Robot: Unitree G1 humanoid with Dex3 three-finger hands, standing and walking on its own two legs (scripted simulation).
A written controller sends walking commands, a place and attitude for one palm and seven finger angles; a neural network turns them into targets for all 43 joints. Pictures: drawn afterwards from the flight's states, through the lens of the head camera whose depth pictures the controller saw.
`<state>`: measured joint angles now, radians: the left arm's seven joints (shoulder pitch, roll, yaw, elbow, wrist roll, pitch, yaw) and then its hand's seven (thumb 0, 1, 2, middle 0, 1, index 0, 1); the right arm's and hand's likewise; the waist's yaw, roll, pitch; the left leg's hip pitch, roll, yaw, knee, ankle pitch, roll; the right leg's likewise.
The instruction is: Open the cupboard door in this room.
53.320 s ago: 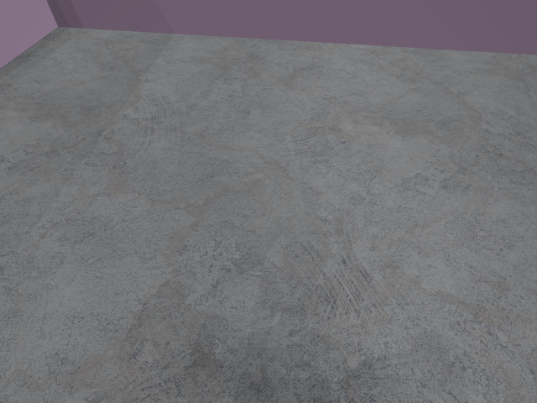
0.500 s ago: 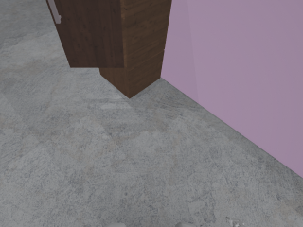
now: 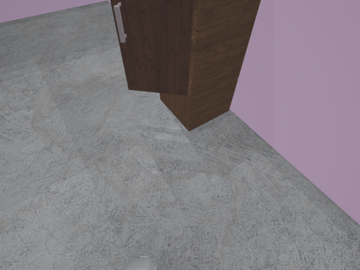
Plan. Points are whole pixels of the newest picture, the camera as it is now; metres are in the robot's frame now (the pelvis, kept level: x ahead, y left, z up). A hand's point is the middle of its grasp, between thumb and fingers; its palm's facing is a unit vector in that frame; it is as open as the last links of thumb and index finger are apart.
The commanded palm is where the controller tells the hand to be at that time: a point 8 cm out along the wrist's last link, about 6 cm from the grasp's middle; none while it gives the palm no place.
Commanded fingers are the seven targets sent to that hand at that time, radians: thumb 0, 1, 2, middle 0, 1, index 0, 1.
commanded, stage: take the last steps up to it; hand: left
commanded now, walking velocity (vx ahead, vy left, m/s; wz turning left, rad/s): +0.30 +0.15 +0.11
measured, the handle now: (121, 23) +1.08 +0.37 -0.01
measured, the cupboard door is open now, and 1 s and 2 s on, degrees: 49 49 49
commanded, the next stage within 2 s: come to a stop and stand still in 1.20 s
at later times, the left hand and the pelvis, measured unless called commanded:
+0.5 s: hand (100, 207) +0.29 +0.26 -0.16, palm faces +0.00 -0.98 -0.19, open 7.4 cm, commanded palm none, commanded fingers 0.00 0.90 0.90 -0.20 -0.30 -0.20 -0.30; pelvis +0.16 +0.08 -0.01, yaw +0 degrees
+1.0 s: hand (83, 207) +0.29 +0.32 -0.20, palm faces +0.12 -0.98 -0.18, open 7.3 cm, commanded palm none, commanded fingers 0.00 0.90 0.90 -0.20 -0.30 -0.20 -0.30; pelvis +0.35 +0.13 -0.02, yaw +1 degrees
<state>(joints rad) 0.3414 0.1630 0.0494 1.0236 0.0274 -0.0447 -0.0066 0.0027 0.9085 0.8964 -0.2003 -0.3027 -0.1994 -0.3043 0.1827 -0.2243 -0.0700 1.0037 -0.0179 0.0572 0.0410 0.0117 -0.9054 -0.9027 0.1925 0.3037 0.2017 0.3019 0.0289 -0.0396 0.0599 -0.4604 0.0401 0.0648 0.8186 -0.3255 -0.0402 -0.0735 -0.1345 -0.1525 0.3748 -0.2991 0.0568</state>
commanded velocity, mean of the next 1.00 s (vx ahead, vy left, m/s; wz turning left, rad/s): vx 0.29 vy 0.10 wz -0.01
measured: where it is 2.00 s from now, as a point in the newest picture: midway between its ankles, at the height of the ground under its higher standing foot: (158, 212)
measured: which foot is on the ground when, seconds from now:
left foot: up 0.00-0.08, down 0.10-0.58, up 0.60-0.94, down 0.96-1.00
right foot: down 0.00-0.10, up 0.12-0.56, down 0.58-0.96, up 0.98-1.00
